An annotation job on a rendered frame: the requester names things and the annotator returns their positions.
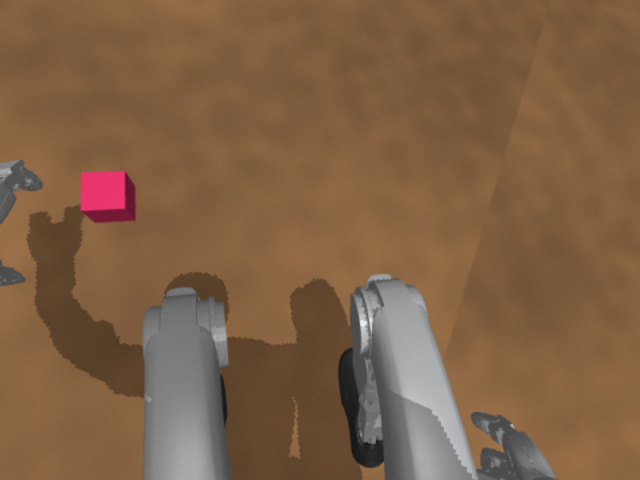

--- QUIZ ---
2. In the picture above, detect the right robot hand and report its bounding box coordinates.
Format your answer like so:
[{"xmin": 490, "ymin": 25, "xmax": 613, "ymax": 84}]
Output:
[{"xmin": 471, "ymin": 412, "xmax": 556, "ymax": 480}]

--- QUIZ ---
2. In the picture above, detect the right robot foot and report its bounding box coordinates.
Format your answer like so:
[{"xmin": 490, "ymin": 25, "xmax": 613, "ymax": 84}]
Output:
[{"xmin": 338, "ymin": 348, "xmax": 384, "ymax": 468}]

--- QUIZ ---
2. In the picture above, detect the left robot hand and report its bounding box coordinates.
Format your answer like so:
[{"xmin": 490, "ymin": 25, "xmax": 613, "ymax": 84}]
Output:
[{"xmin": 0, "ymin": 160, "xmax": 43, "ymax": 286}]

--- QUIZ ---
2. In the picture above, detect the cube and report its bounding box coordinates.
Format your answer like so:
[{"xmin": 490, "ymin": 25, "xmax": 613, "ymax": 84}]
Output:
[{"xmin": 81, "ymin": 171, "xmax": 136, "ymax": 223}]

